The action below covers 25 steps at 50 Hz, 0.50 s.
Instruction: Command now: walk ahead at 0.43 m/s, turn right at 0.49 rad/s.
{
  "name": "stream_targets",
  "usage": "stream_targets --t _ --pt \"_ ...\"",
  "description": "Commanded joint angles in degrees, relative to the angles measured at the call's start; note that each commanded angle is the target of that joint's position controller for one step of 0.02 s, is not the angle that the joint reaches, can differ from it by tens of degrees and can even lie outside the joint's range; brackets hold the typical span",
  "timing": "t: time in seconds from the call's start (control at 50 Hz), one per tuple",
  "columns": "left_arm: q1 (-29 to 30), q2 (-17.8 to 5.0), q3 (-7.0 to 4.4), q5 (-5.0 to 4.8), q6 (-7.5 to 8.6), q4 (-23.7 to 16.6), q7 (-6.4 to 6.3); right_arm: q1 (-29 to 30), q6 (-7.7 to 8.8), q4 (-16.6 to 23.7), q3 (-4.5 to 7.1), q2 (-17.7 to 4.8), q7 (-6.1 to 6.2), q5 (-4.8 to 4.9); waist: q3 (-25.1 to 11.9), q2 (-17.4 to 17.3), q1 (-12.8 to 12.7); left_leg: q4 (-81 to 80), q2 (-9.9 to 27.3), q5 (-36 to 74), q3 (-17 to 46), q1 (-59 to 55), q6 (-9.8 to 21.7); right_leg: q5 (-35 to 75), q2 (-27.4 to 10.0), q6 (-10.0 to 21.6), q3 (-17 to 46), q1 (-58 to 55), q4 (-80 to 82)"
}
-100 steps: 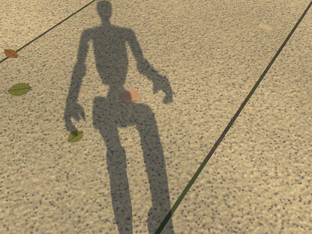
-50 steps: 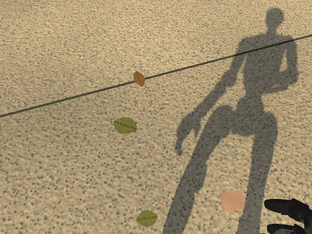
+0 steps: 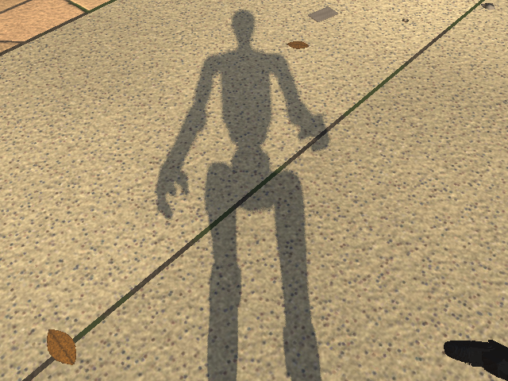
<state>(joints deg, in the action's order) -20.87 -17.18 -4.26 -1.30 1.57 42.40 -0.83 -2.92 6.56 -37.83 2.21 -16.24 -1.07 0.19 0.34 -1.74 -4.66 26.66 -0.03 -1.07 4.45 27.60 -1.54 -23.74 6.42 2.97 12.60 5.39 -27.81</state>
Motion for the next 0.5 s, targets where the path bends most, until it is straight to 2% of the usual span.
stream_targets --t 0.02,0.04,0.06,0.08,0.1,0.12,0.14,0.18,0.22,0.28,0.32,0.36,0.38,0.4,0.42,0.44,0.46,0.48,0.5 --pt "2.32 -2.97 -0.29 1.21 0.52 -4.75 -0.15 -12.19 1.60 1.73 4.26 -11.77 0.78 -1.99 -11.62 3.19 9.00 -0.22 9.97 4.73 6.99 -26.70 6.41 18.16 -6.95 2.33 4.81 9.07 -17.78" --pt "-7.19 0.44 0.77 0.23 0.99 -5.47 -0.25 -16.00 0.77 0.12 5.28 -16.27 0.69 -2.97 -18.63 -15.39 5.21 -1.86 23.19 9.93 30.58 -44.83 17.63 -9.22 1.89 -2.41 -2.40 28.00 -37.09" --pt "-8.19 -5.04 0.05 -0.11 1.09 -4.22 -0.49 -16.85 0.34 -0.02 4.55 -11.80 0.17 -0.95 -18.50 -13.41 6.29 -4.43 25.26 4.27 38.81 -44.63 19.03 -13.06 -1.42 -3.79 -0.73 34.65 -45.84" --pt "-2.36 -8.33 -0.91 -0.08 0.61 -4.37 -0.64 -14.05 0.04 0.94 3.38 -7.95 0.24 -0.68 -12.25 -6.88 7.93 -4.41 22.40 7.90 29.77 -38.67 16.88 -8.93 -3.04 -4.63 -0.41 35.64 -48.98" --pt "1.95 -8.38 -1.03 0.57 0.03 -5.15 -0.90 -10.97 -0.44 1.21 2.50 -6.05 0.16 -1.16 -8.88 -2.37 7.47 -3.82 19.55 15.83 21.18 -32.49 15.16 -6.02 -4.60 -5.27 -2.35 34.17 -48.07" --pt "4.59 -7.71 -1.06 1.24 -0.34 -6.06 -0.96 -8.90 -0.74 0.75 1.86 -4.62 0.01 -1.20 -5.77 -1.48 6.68 -3.96 17.22 24.12 15.63 -27.05 14.67 -4.80 -5.84 -5.65 -2.99 33.08 -44.96" --pt "4.65 -6.21 -0.89 1.16 -0.74 -6.33 -0.74 -7.96 -0.75 0.04 1.42 -3.89 -0.05 -1.46 -4.88 -2.78 5.09 -4.81 15.21 27.38 11.76 -23.15 13.71 -3.84 -7.53 -5.57 -3.48 29.84 -40.87" --pt "3.28 -2.44 0.12 0.79 -1.44 -5.72 -0.59 -6.40 -0.86 -1.47 1.24 -3.70 -0.16 -1.51 -4.65 -5.37 3.36 -6.87 12.31 30.61 6.32 -18.69 13.51 -2.01 -7.63 -6.31 -6.26 24.12 -30.91" --pt "3.88 -1.17 0.71 1.23 -1.76 -5.68 -0.65 -4.97 -1.39 -2.53 1.78 -5.91 0.21 -1.22 -6.55 -6.03 2.78 -7.41 12.23 33.90 3.69 -16.84 14.41 1.96 -7.77 -6.98 -8.16 18.65 -22.12" --pt "6.11 -1.88 0.80 1.26 -2.19 -5.50 -0.43 -5.10 -2.42 -3.94 2.14 -7.67 0.58 -0.33 -8.60 -5.92 3.83 -7.82 12.31 29.60 1.87 -16.56 14.13 10.64 -7.49 -6.69 -9.72 12.34 -12.89" --pt "8.16 -2.60 0.54 1.31 -2.57 -5.89 -0.30 -5.44 -2.93 -4.89 1.91 -7.61 0.56 -0.01 -7.68 -5.31 4.34 -7.63 12.37 21.83 2.13 -16.06 13.63 13.58 -7.36 -5.74 -10.07 9.66 -8.04" --pt "8.93 -2.57 0.33 1.76 -2.63 -5.87 -0.20 -4.51 -3.30 -5.62 1.37 -6.82 0.48 0.44 -5.91 -4.51 3.29 -6.41 11.04 10.28 2.10 -13.77 11.59 18.96 -6.76 -3.78 -10.98 4.58 0.51" --pt "10.07 -3.32 0.20 2.33 -2.58 -6.42 -0.33 -6.02 -3.28 -6.50 0.80 -5.40 0.38 0.42 -4.88 -3.28 3.37 -5.73 9.37 3.07 2.03 -12.35 8.96 23.39 -7.95 -2.44 -9.23 1.85 4.96" --pt "10.43 -5.73 -0.19 2.77 -2.55 -7.30 -0.76 -7.71 -3.07 -6.85 0.15 -3.85 0.29 -0.75 -6.01 0.57 4.41 -3.19 6.93 -4.92 0.57 -9.86 5.77 34.12 -13.09 -0.61 -3.95 -2.88 4.60" --pt "12.07 -8.31 -0.55 2.67 -2.90 -7.97 -1.20 -12.92 -2.85 -7.68 -0.08 -3.12 0.03 -1.80 -6.66 7.89 8.21 -1.50 2.37 -16.52 -2.91 -7.17 3.14 38.49 -17.25 3.16 -0.25 -4.90 2.09" --pt "13.85 -4.52 0.28 2.26 -3.08 -7.45 -0.87 -13.40 -3.30 -8.19 -0.74 -1.60 0.27 -1.66 -7.90 10.33 8.28 -2.93 2.18 -17.01 -4.30 -12.00 1.61 26.81 -16.48 4.40 -1.09 0.07 2.32" --pt "15.31 -2.71 0.52 2.03 -3.01 -7.88 -0.28 -9.70 -3.88 -8.05 -0.41 -3.70 0.48 -1.52 -4.16 8.09 6.42 -2.79 1.69 -14.37 -4.72 -12.30 0.90 20.16 -12.87 2.51 -2.76 3.44 2.39" --pt "14.93 -2.66 0.53 2.35 -2.86 -7.61 -0.02 -8.12 -4.33 -8.10 -0.08 -4.73 0.74 -1.27 -2.70 6.55 5.53 -2.11 1.66 -12.80 -4.84 -11.53 1.08 20.15 -11.37 1.09 -3.82 4.32 2.01" --pt "14.34 -3.16 0.51 2.41 -2.52 -7.34 0.16 -8.09 -4.77 -8.26 -0.03 -5.01 0.94 -1.17 -2.02 6.40 5.46 -1.81 1.89 -10.99 -4.53 -11.62 1.29 22.69 -10.90 0.47 -4.16 4.67 1.44"
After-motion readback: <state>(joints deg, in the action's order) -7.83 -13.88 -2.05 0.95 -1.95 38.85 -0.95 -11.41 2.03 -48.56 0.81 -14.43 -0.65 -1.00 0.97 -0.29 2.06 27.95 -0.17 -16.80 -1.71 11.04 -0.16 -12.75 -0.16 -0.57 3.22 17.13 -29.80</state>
